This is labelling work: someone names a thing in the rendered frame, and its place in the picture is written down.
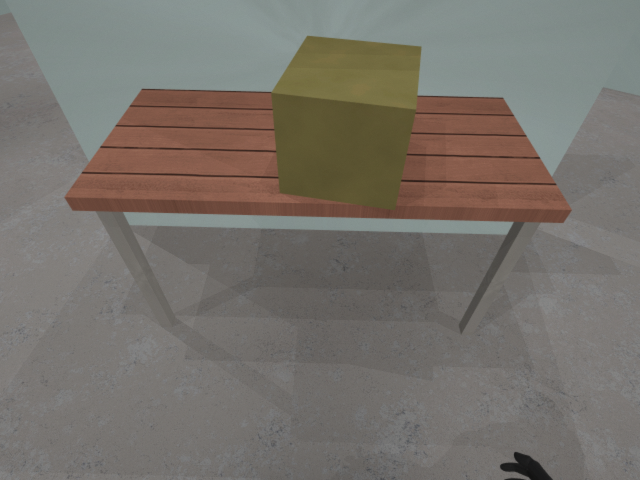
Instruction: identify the right robot hand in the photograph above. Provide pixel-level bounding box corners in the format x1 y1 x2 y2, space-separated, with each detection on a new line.
500 452 553 480

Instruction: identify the table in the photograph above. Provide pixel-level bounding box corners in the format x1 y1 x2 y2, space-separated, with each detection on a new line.
64 89 572 335

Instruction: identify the carton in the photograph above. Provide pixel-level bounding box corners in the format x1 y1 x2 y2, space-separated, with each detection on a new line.
271 36 421 210

